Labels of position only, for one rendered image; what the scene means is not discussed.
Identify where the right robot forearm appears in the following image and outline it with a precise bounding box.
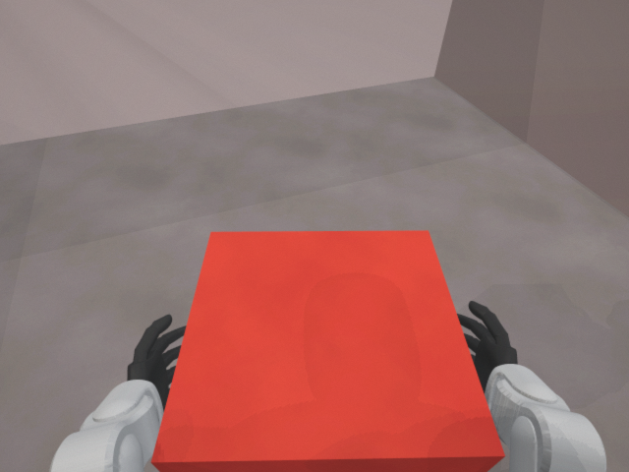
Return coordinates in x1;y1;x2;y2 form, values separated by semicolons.
485;364;606;472

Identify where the carton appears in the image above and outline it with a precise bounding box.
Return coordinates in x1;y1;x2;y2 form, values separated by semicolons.
151;230;505;472

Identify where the robot right hand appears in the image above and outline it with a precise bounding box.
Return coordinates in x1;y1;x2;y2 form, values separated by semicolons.
457;301;518;393

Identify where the left robot forearm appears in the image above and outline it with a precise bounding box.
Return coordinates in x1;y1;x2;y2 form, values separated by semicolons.
49;380;164;472

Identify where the robot left hand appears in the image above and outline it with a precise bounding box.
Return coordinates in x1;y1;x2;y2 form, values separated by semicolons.
127;315;186;411

